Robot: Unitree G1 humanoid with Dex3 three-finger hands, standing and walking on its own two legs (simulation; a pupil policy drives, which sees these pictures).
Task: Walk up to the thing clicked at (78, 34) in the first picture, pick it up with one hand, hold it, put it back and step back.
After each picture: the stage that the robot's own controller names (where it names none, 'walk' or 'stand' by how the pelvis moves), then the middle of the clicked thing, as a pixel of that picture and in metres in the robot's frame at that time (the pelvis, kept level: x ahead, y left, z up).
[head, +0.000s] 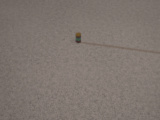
stand; (78, 37) +1.46 +0.03 -0.72
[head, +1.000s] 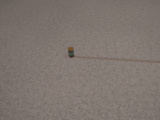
walk; (71, 52) +1.34 +0.24 -0.70
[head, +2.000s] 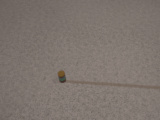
walk; (61, 76) +0.87 +0.25 -0.71
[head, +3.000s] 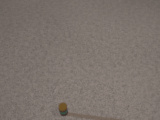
walk; (63, 109) +0.53 +0.18 -0.71
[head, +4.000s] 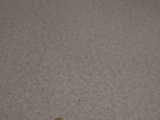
stand; out of the picture +0.39 +0.15 -0.70
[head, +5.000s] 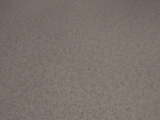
stand; out of the picture +0.37 +0.15 -0.72
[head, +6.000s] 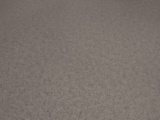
stand; out of the picture +0.37 +0.15 -0.73
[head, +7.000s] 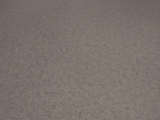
stand; out of the picture +0.36 +0.16 -0.73
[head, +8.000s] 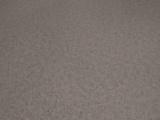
stand; out of the picture +0.35 +0.16 -0.73
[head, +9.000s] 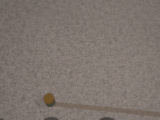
go down; (49, 100) +0.39 +0.16 -0.57
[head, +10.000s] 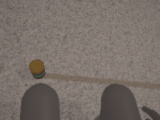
go down; (37, 69) +0.43 +0.20 -0.32
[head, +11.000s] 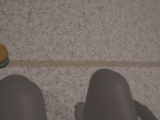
close in; out of the picture +0.42 +0.23 -0.25
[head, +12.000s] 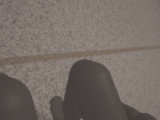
close; out of the picture +0.42 +0.25 -0.22
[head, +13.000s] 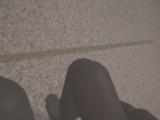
close; out of the picture +0.41 +0.26 -0.22
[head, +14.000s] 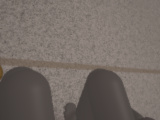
lift; out of the picture +0.32 +0.25 -0.17
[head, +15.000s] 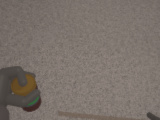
lift; (27, 93) +0.31 +0.18 +0.00
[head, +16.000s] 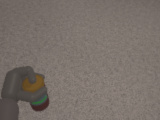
hold; (37, 93) +0.32 +0.16 -0.01
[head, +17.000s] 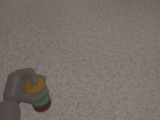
hold; (38, 95) +0.32 +0.16 +0.00
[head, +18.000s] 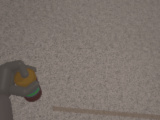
crouch; (29, 86) +0.35 +0.17 -0.07
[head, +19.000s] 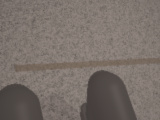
lower; out of the picture +0.46 +0.25 -0.11
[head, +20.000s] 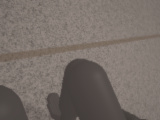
lower; out of the picture +0.41 +0.28 -0.23
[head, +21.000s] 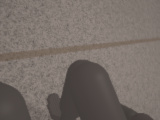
lower; out of the picture +0.41 +0.28 -0.23
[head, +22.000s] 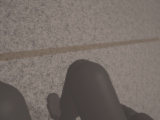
lower; out of the picture +0.41 +0.28 -0.23
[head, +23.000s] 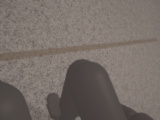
lower; out of the picture +0.41 +0.28 -0.23
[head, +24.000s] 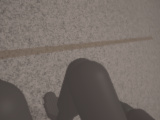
open; out of the picture +0.40 +0.26 -0.23
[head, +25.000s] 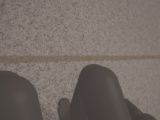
stand; out of the picture +0.40 +0.26 -0.24
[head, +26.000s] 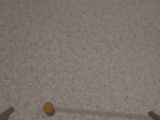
stand; (49, 109) +0.38 +0.18 -0.58
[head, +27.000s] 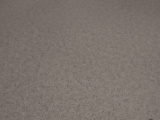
stand; out of the picture +0.37 +0.17 -0.66
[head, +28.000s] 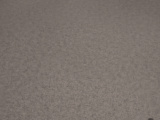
stand; out of the picture +0.37 +0.17 -0.66
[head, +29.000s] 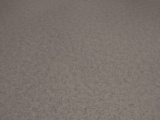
stand; out of the picture +0.39 +0.16 -0.72
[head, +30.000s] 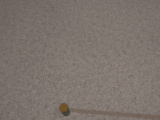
walk; (64, 109) +0.43 +0.20 -0.69
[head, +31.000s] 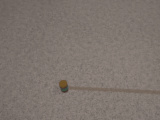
walk; (63, 86) +0.65 +0.18 -0.70
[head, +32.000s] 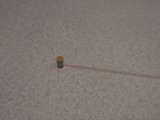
stand; (60, 62) +0.98 +0.15 -0.71
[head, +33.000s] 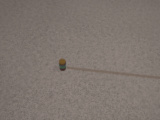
stand; (62, 64) +1.00 +0.18 -0.71
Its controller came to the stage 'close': yes
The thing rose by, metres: 0.70
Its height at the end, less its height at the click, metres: +0.00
